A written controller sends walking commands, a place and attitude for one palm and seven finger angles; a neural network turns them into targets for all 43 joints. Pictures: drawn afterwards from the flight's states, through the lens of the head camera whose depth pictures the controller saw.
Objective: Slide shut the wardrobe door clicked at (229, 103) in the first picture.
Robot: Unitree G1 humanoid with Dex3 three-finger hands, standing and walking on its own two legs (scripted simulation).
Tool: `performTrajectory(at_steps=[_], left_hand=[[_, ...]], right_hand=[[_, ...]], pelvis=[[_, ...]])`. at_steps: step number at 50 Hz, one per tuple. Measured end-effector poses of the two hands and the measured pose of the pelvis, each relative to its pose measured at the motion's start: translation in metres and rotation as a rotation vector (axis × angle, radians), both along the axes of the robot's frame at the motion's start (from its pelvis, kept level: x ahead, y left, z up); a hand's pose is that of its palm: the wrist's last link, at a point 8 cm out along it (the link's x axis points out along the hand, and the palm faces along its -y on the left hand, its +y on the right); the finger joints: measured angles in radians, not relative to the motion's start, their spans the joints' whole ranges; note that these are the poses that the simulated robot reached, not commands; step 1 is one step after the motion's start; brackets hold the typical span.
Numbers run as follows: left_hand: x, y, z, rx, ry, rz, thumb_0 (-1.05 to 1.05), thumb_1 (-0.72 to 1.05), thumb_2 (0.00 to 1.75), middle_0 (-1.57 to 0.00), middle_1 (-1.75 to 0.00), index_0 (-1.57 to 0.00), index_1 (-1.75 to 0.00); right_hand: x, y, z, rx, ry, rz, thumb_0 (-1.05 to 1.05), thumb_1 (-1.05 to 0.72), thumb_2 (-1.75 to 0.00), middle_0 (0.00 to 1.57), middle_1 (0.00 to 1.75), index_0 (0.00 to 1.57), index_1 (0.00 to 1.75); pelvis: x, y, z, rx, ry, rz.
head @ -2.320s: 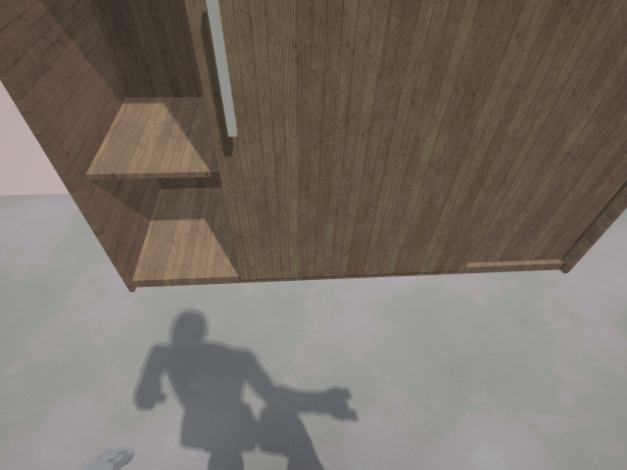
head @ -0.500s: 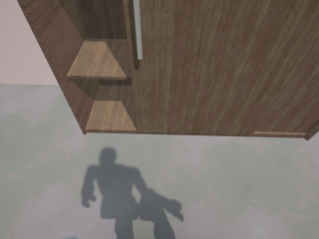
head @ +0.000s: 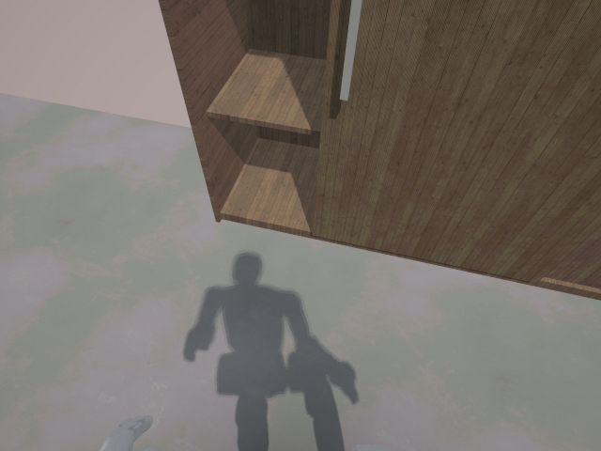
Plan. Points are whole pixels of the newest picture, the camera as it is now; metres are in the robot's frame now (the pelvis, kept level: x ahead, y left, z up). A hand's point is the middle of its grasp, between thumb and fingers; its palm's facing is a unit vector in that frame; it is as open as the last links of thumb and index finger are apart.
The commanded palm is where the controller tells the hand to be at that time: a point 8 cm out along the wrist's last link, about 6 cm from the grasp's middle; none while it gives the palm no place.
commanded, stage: walk to a spot facing it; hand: right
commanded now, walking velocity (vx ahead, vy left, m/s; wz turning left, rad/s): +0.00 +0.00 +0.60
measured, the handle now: (354, 29) +0.92 -0.11 +0.11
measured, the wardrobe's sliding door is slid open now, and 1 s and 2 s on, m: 0.41 0.41 0.41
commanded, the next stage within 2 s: turn to face it in 1.82 s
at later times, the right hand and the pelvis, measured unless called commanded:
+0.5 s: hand out of the picture +0.09 -0.24 -0.17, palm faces -0.30 +0.93 -0.19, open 7.4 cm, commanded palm none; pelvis -0.04 -0.06 +0.00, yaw +20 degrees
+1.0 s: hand out of the picture +0.11 -0.15 -0.17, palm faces -0.52 +0.84 -0.19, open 7.4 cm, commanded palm none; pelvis +0.02 +0.01 +0.00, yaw +35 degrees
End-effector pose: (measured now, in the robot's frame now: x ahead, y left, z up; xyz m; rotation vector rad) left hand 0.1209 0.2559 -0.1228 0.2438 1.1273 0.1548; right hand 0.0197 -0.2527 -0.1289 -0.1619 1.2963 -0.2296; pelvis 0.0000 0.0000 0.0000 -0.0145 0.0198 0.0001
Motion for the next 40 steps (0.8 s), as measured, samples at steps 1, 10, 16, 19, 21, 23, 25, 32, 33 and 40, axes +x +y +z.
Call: performTrajectory(at_steps=[1,10,16,19,21,23,25,32,33,40], left_hand=[[-0.001,-0.003,0.002,0.005,-0.012,0.008,0.0,0.91,0.9,-0.2,-0.3,-0.2,-0.3],[-0.058,-0.04,0.023,0.058,-0.08,0.11,0.0,0.91,0.9,-0.2,-0.3,-0.2,-0.3],[-0.119,-0.058,0.027,0.061,-0.008,0.213,0.0,0.9,0.9,-0.2,-0.3,-0.2,-0.3],[-0.148,-0.065,0.023,0.047,0.018,0.279,0.0,0.9,0.9,-0.21,-0.3,-0.2,-0.3],[-0.169,-0.07,0.019,0.033,0.043,0.325,0.0,0.9,0.9,-0.21,-0.3,-0.2,-0.3],[-0.192,-0.075,0.014,0.016,0.075,0.374,0.0,0.9,0.9,-0.21,-0.3,-0.2,-0.3],[-0.216,-0.078,0.008,-0.003,0.111,0.423,0.0,0.9,0.9,-0.21,-0.3,-0.2,-0.3],[-0.294,-0.076,-0.017,-0.073,0.213,0.584,0.0,0.9,0.9,-0.21,-0.3,-0.2,-0.3],[-0.303,-0.074,-0.024,-0.082,0.221,0.602,0.0,0.9,0.9,-0.21,-0.3,-0.2,-0.3],[-0.302,-0.049,-0.02,-0.114,0.21,0.654,0.01,0.91,0.9,-0.2,-0.3,-0.2,-0.3]], right_hand=[[0.002,-0.005,-0.002,0.001,-0.005,0.011,0.01,-0.9,-0.9,0.2,0.3,0.2,0.3],[0.032,-0.056,-0.019,0.028,-0.047,0.132,0.01,-0.91,-0.9,0.2,0.3,0.2,0.3],[0.053,-0.07,-0.011,0.04,-0.067,0.224,0.01,-0.91,-0.9,0.2,0.3,0.2,0.3],[0.059,-0.068,-0.01,0.044,-0.044,0.271,0.01,-0.91,-0.9,0.2,0.3,0.2,0.3],[0.064,-0.062,-0.01,0.048,-0.028,0.307,0.01,-0.91,-0.9,0.2,0.3,0.2,0.3],[0.071,-0.053,-0.01,0.052,-0.017,0.347,0.01,-0.91,-0.9,0.2,0.3,0.2,0.3],[0.079,-0.041,-0.009,0.055,-0.013,0.392,0.01,-0.91,-0.9,0.2,0.3,0.2,0.3],[0.116,0.024,-0.003,0.055,-0.074,0.566,0.01,-0.91,-0.9,0.2,0.3,0.2,0.3],[0.121,0.033,-0.003,0.052,-0.097,0.589,0.01,-0.91,-0.9,0.2,0.3,0.2,0.3],[0.124,0.066,0.01,0.045,-0.143,0.625,0.01,-0.91,-0.9,0.2,0.3,0.2,0.3]], pelvis=[[-0.002,-0.004,0.0,0.003,0.0,0.012],[-0.024,-0.046,-0.004,0.032,-0.019,0.126],[-0.03,-0.061,0.004,0.056,-0.027,0.211],[-0.033,-0.066,0.005,0.057,-0.026,0.254],[-0.036,-0.067,0.005,0.056,-0.025,0.28],[-0.039,-0.066,0.004,0.053,-0.023,0.31],[-0.042,-0.065,0.004,0.048,-0.02,0.341],[-0.054,-0.045,-0.006,0.026,-0.007,0.452],[-0.055,-0.04,-0.011,0.019,-0.006,0.466],[-0.041,-0.013,-0.002,0.014,-0.019,0.54]])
